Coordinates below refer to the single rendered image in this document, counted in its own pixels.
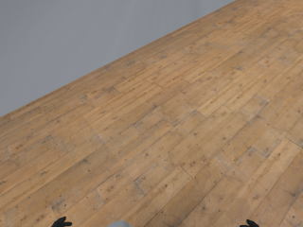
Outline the left robot hand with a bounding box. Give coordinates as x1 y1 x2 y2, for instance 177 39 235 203
51 217 73 227

